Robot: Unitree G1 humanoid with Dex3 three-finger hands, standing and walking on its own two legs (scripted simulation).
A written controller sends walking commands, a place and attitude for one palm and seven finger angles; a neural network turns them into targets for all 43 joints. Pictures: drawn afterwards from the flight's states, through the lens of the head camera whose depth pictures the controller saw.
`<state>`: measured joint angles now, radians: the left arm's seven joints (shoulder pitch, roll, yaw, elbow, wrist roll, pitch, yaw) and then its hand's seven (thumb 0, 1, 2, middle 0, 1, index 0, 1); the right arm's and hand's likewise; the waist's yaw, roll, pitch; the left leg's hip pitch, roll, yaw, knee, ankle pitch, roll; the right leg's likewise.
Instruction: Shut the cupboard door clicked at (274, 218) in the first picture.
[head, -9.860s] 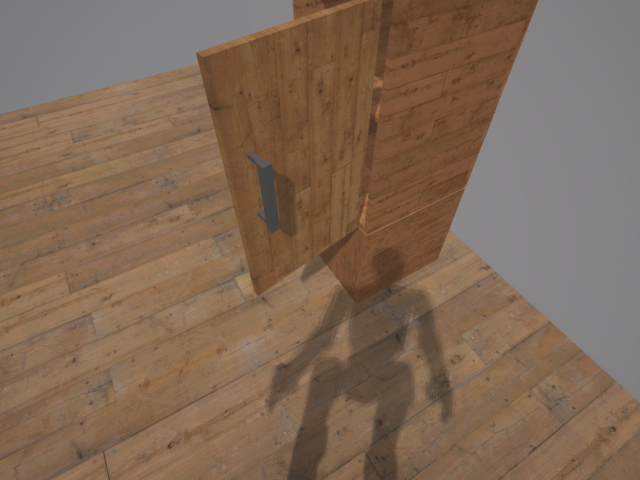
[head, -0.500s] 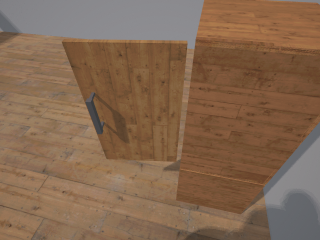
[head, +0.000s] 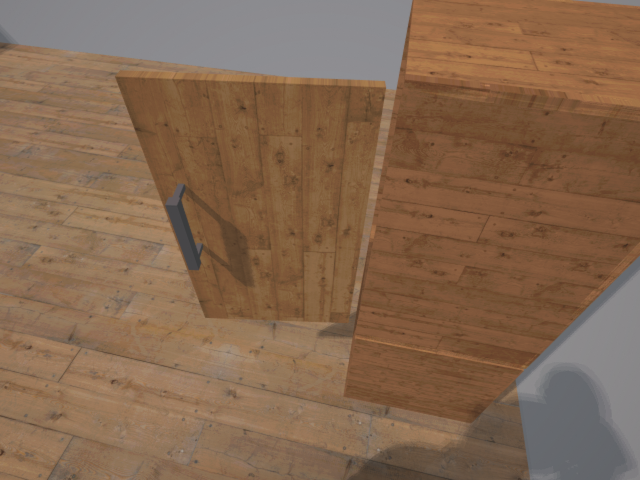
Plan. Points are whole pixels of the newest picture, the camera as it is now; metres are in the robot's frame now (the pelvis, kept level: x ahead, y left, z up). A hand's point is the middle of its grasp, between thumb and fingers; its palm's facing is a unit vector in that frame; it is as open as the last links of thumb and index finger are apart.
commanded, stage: look again from close up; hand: left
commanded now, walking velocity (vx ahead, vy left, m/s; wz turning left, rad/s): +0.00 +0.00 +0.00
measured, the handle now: (187, 228) +0.50 +0.25 -0.01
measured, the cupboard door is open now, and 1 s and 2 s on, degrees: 100 100 100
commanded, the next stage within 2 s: raise the hand and make a fist in 0.08 s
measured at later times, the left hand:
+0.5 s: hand (196, 444) +0.17 +0.16 -0.03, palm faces -0.01 -1.00 +0.01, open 6.6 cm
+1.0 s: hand (184, 443) +0.18 +0.18 -0.04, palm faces +0.04 -1.00 -0.03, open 4.2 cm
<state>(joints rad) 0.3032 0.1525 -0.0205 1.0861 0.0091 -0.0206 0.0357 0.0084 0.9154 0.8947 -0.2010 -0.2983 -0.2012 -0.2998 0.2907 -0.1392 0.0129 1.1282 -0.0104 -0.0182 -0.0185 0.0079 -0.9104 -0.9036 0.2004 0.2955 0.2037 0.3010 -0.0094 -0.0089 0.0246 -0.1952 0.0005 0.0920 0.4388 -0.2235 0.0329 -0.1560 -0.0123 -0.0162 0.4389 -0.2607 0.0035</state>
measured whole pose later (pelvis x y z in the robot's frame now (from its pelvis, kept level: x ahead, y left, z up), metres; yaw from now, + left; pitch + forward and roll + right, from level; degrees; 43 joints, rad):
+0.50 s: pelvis -0.04 -0.01 -0.08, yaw +3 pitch +11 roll +0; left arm 0.33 0.17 0.10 0.19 -0.23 -0.60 -0.29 0.01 0.91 0.90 -0.32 -0.44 -0.33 -0.44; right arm 0.19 -0.24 -0.05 0.57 0.00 -0.28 0.03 0.01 -0.91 -0.90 0.20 0.30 0.21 0.30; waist -0.02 -0.04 -0.14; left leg -0.81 0.00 0.05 1.05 -0.43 0.03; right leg -0.76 -0.02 -0.04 1.07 -0.49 -0.02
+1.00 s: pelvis -0.02 -0.02 -0.10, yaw +3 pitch +15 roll -2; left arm 0.46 0.23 0.17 -0.08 -0.31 -0.34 -0.29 0.02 0.90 0.90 -0.78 -0.93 -0.78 -0.93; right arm 0.27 -0.19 0.00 0.53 0.02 -0.19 -0.06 0.02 -0.90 -0.90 0.21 0.30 0.21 0.30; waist 0.00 0.04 -0.16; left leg -0.96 0.04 -0.01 1.20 -0.51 0.01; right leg -0.88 0.01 -0.10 1.17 -0.56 -0.04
